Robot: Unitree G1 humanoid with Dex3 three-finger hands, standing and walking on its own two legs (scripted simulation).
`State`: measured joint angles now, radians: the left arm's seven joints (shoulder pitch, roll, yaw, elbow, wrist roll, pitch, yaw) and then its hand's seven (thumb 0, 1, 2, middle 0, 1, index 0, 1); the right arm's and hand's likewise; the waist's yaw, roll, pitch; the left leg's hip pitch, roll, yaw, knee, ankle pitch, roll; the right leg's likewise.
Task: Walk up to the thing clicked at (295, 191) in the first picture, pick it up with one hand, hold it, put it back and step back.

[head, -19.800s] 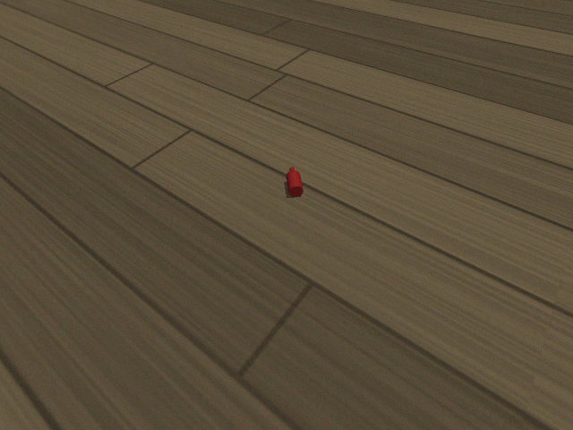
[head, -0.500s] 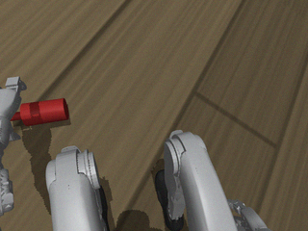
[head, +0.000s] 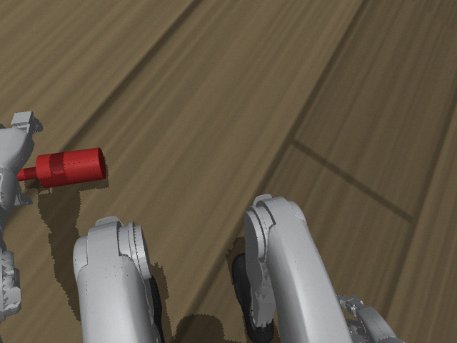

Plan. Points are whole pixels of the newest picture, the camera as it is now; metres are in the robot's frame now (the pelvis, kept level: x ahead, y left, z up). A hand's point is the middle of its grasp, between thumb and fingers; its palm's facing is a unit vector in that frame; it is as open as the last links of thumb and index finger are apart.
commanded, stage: rise first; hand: left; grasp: from above
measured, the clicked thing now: (60, 169) +0.45 +0.32 -0.29
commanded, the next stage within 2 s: approach in 0.34 s
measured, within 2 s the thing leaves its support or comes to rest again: neither
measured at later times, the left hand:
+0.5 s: hand (18, 172) +0.42 +0.34 -0.17, palm faces -0.44 -0.07 -0.90, open 14.0 cm
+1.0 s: hand (62, 147) +0.46 +0.27 -0.17, palm faces -0.39 -0.03 -0.92, open 14.2 cm
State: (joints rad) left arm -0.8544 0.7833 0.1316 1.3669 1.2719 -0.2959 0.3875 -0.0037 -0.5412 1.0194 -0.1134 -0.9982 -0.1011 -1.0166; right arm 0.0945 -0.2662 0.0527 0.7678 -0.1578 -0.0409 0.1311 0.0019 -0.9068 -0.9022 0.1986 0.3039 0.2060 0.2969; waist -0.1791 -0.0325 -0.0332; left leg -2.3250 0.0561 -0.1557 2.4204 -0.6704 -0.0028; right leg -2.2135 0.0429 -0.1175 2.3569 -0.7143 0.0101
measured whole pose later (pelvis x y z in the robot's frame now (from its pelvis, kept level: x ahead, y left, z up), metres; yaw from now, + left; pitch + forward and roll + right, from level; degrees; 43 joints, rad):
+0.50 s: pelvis -0.01 +0.00 -0.01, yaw +0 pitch +31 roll -8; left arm -0.88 0.82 0.13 1.44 1.30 -0.31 0.41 0.00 -0.54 1.02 -0.12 -0.99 -0.11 -1.01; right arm 0.11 -0.26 0.08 0.78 -0.17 -0.05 0.13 0.00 -0.91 -0.90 0.20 0.30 0.21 0.30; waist -0.20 -0.04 -0.03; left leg -2.34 0.05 -0.16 2.43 -0.64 0.00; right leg -2.23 0.04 -0.12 2.37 -0.69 0.01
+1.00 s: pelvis -0.01 +0.00 -0.01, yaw -1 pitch +32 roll -7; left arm -0.97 0.72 0.12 1.52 1.27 -0.14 0.50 0.00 -0.55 1.04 -0.10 -0.99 -0.09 -1.00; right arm 0.13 -0.29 0.11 0.74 -0.16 -0.09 0.16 0.00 -0.90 -0.89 0.20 0.30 0.21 0.30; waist -0.28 0.00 -0.02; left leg -2.34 0.07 -0.16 2.42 -0.65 -0.01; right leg -2.26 0.06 -0.12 2.36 -0.67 0.01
